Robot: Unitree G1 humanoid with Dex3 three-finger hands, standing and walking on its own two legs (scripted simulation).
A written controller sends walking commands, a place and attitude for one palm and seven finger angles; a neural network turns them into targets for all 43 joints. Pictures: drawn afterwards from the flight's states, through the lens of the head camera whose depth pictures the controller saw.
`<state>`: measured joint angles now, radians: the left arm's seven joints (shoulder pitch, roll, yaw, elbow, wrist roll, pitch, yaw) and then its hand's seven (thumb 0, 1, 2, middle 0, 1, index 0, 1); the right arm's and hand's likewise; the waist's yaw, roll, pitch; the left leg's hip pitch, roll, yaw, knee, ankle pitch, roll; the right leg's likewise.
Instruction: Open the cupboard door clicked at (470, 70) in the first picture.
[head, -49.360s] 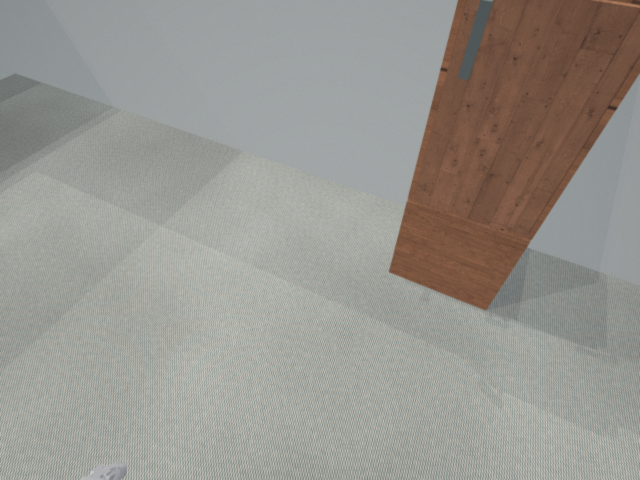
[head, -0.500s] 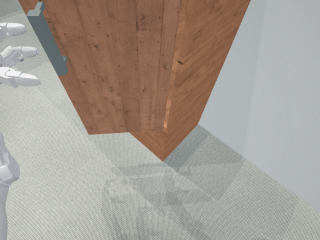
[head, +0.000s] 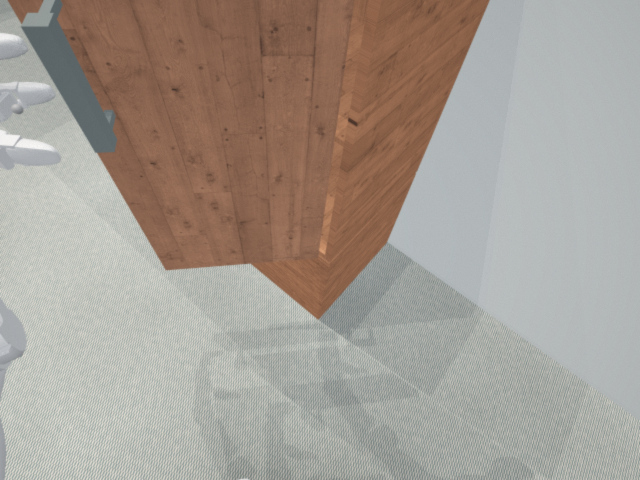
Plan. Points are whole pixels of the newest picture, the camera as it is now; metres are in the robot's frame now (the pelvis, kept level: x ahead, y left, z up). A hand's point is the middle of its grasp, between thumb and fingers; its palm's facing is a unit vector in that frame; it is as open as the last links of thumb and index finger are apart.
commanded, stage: move the hooked fingers beside the handle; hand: left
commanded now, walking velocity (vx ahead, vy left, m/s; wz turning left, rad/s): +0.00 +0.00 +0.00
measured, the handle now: (81, 80) +0.53 +0.23 +0.17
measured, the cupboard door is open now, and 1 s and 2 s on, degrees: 47 47 47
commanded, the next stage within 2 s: slide the fingers in behind the handle in 0.48 s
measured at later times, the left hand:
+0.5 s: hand (31, 107) +0.48 +0.27 +0.18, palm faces +0.07 -1.00 +0.01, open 14.0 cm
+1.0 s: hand (46, 111) +0.48 +0.25 +0.17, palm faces +0.04 -1.00 +0.03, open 14.0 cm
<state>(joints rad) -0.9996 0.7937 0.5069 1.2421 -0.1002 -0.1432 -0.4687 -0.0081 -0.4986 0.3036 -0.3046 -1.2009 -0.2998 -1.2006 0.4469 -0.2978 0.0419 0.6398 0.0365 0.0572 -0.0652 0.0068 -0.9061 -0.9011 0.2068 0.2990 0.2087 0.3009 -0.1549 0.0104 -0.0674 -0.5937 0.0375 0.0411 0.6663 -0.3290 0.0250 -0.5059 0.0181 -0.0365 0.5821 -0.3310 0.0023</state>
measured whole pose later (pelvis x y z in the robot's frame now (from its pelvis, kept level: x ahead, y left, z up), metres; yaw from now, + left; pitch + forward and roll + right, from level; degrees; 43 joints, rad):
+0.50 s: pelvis -0.01 -0.01 +0.00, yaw +1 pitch +13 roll -2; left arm -1.02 0.76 0.48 1.26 -0.10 -0.15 -0.43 -0.01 -0.50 0.30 -0.30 -1.20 -0.29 -1.20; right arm 0.41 -0.30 0.05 0.63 0.04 0.04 -0.07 0.01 -0.91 -0.90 0.21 0.30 0.21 0.30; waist -0.15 0.02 -0.07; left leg -0.58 0.04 0.03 0.67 -0.32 0.01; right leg -0.50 0.02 -0.05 0.60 -0.33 -0.01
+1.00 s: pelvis -0.01 +0.00 +0.00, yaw +0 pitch +13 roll -2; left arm -0.97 0.68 0.46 1.17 -0.13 -0.15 -0.40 -0.01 -0.50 0.30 -0.30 -1.20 -0.30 -1.20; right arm 0.43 -0.30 0.04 0.64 0.04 0.04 -0.06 0.01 -0.91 -0.90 0.21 0.30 0.21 0.30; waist -0.14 0.02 -0.08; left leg -0.58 0.04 0.03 0.67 -0.32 0.02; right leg -0.49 0.02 -0.04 0.60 -0.33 0.00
